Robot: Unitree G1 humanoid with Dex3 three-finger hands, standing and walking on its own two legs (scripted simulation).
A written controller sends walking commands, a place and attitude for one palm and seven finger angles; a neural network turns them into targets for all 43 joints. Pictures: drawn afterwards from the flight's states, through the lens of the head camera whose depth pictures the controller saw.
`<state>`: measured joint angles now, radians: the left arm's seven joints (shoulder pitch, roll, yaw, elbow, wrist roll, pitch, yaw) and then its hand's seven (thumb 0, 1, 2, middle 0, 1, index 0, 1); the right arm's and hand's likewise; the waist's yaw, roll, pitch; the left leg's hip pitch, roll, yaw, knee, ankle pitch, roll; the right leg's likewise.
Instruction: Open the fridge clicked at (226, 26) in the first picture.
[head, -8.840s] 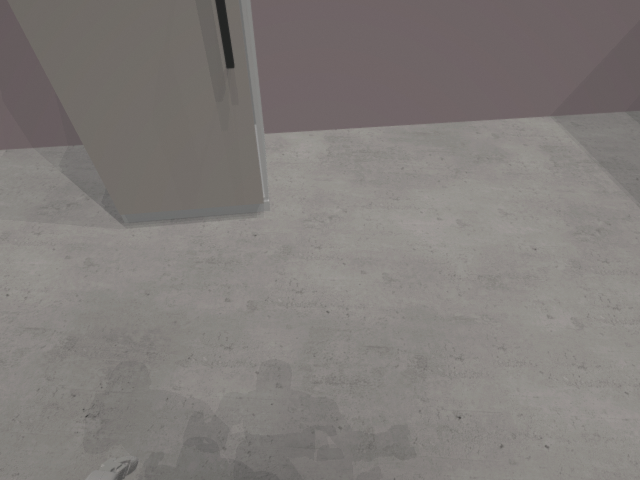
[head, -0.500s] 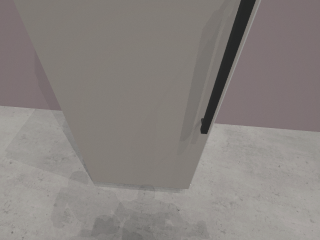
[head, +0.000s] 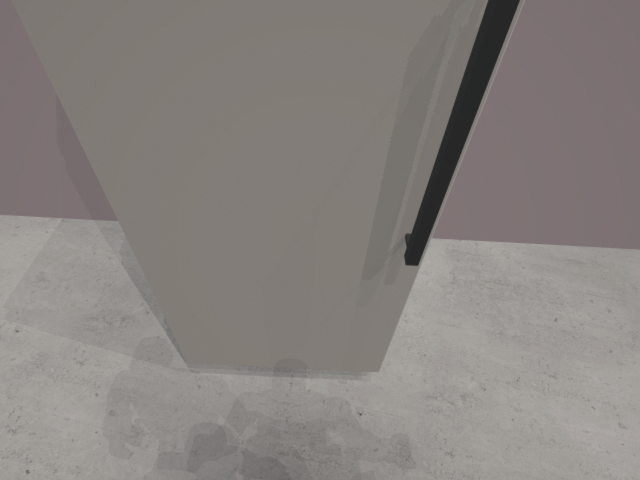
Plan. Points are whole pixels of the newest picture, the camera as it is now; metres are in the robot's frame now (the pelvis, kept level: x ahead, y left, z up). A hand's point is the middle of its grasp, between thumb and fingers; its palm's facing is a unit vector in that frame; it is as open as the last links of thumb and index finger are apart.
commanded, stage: look again from close up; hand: right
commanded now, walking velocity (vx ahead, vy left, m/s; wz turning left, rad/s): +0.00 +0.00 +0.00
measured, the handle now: (447, 141) +0.52 -0.14 +0.17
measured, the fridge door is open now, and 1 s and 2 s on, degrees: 0 0 0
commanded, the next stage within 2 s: raise the hand to about handle height in 1.18 s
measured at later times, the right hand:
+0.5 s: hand out of the picture +0.08 -0.26 -0.15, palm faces -0.02 +0.94 -0.35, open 7.4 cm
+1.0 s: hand out of the picture +0.09 -0.26 -0.15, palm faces -0.02 +0.94 -0.35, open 7.4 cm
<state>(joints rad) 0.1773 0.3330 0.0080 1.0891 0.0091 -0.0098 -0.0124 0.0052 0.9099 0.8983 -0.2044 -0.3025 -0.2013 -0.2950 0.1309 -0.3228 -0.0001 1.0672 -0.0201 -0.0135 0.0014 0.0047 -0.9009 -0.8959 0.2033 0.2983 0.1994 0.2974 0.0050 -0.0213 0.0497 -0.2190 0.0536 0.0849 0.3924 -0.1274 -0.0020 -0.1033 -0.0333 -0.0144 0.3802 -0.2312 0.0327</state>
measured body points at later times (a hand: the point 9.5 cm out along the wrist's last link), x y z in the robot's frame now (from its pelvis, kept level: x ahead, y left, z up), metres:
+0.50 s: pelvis +0.01 -0.01 +0.00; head +0.02 +0.00 +0.45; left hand +0.08 +0.29 -0.14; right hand +0.08 -0.30 -0.13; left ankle +0.06 +0.12 -0.74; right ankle -0.01 -0.14 -0.74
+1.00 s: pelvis +0.02 -0.01 +0.00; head +0.02 +0.00 +0.45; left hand +0.09 +0.29 -0.13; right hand +0.09 -0.31 -0.13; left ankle +0.06 +0.12 -0.74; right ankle -0.01 -0.14 -0.74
